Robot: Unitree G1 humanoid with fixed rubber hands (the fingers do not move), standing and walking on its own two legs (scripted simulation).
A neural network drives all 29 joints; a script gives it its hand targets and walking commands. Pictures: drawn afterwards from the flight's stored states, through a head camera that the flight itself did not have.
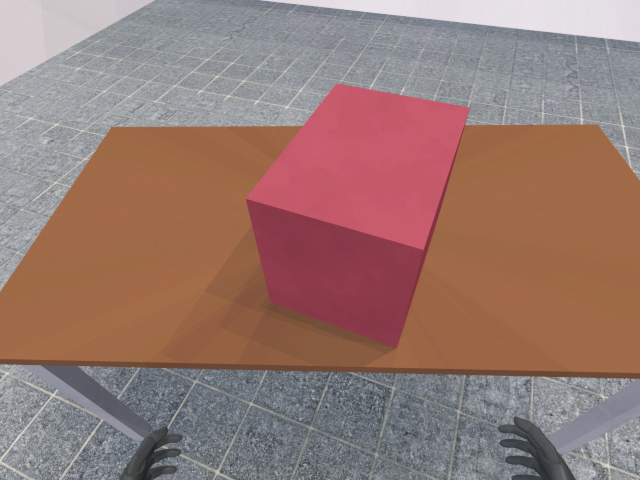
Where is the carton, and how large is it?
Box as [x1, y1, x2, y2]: [246, 83, 469, 347]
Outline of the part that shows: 336,83 247,196 246,201 271,302 396,347 438,216 469,107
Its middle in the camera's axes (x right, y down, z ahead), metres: +0.07 -0.06 +0.65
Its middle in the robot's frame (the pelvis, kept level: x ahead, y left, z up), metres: +0.53 -0.06 +0.01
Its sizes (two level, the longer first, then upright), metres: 0.315 0.228 0.248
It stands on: a table, 0.64 m high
